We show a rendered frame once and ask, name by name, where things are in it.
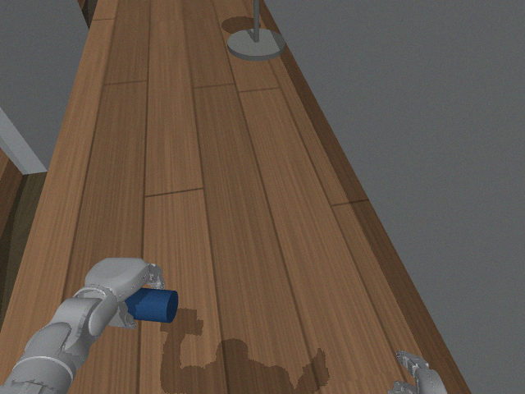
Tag can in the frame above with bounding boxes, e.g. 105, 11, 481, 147
125, 288, 178, 323

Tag left robot hand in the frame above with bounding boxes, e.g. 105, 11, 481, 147
84, 258, 165, 329

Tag left robot arm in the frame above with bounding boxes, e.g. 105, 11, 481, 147
0, 285, 118, 394

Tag coat stand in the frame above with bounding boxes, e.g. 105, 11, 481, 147
227, 0, 285, 61

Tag right robot hand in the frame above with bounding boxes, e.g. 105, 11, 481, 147
388, 350, 448, 394

